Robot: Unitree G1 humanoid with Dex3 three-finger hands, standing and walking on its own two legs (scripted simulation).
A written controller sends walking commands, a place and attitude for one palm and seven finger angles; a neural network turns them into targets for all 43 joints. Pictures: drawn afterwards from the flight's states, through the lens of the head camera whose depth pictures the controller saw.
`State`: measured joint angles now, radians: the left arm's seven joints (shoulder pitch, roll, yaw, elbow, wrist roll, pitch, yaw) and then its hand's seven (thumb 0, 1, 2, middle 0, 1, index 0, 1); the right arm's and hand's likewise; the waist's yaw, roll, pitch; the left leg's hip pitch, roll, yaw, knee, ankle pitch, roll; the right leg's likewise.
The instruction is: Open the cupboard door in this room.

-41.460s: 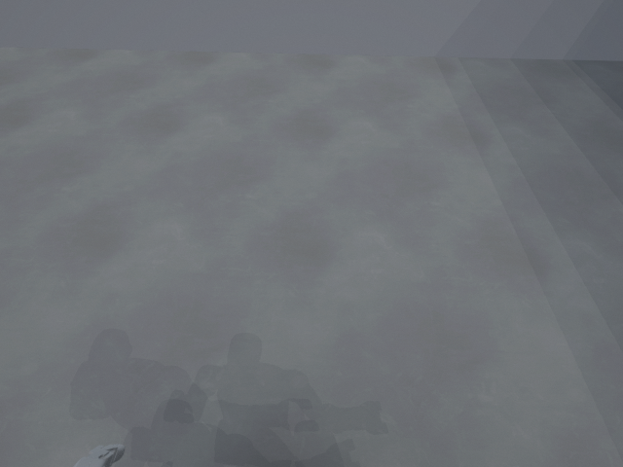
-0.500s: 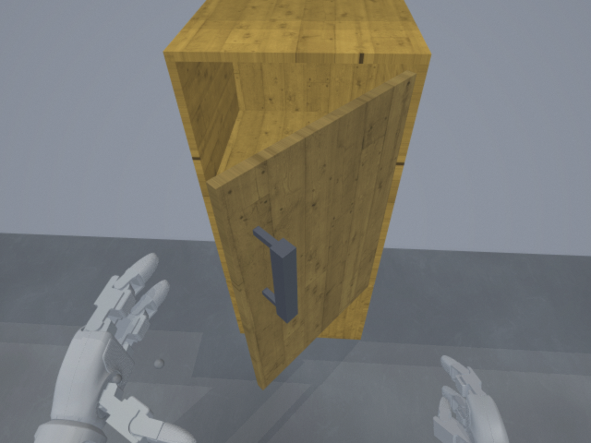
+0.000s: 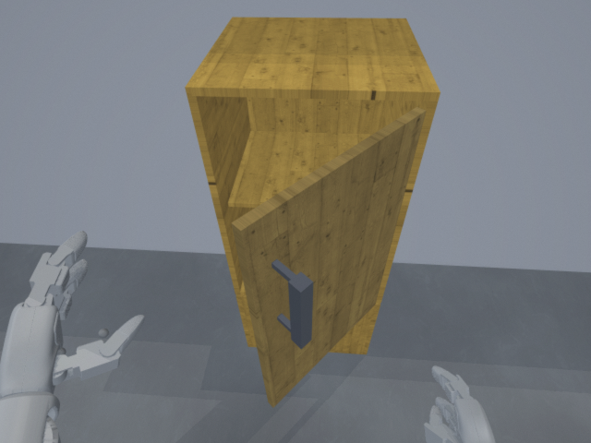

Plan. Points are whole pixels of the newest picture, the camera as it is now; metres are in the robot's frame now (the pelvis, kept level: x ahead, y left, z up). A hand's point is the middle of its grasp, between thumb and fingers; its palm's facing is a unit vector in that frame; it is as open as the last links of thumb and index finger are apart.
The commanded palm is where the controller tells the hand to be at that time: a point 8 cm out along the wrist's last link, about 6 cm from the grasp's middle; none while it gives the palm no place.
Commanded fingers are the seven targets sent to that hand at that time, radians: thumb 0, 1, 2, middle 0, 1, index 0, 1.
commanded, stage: draw the hand back to the body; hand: left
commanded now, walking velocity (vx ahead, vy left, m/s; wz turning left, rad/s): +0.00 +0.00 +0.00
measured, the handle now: (291, 304) +0.31 +0.05 +0.02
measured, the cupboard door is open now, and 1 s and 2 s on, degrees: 49 49 49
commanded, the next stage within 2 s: step back with the hand held close in 0.56 s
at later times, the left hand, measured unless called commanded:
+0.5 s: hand (94, 309) +0.20 +0.24 +0.15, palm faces +0.43 -0.81 -0.39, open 7.5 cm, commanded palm +0.15 +0.28 +0.17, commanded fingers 0.00 0.90 0.90 -0.20 -0.30 -0.20 -0.30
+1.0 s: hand (82, 330) +0.18 +0.24 +0.15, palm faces +0.33 -0.80 -0.51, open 7.4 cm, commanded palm +0.12 +0.29 +0.18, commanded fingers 0.00 0.90 0.90 -0.20 -0.30 -0.20 -0.30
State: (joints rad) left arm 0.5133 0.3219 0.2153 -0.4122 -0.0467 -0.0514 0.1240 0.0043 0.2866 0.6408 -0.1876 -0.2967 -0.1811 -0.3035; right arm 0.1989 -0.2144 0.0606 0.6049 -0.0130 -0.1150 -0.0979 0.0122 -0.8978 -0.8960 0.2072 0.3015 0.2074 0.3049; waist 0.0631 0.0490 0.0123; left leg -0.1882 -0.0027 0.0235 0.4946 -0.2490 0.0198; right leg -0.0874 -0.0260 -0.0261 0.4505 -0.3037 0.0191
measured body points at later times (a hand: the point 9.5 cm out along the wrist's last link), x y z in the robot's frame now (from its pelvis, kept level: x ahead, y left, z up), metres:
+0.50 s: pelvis +0.01 -0.02 +0.01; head -0.01 -0.03 +0.46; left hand +0.17 +0.28 +0.17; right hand +0.20 -0.24 -0.08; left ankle +0.01 +0.10 -0.74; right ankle -0.03 -0.13 -0.74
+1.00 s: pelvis -0.02 -0.01 +0.00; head -0.01 -0.03 +0.45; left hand +0.15 +0.28 +0.18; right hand +0.16 -0.26 -0.08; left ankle +0.02 +0.10 -0.74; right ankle -0.03 -0.13 -0.74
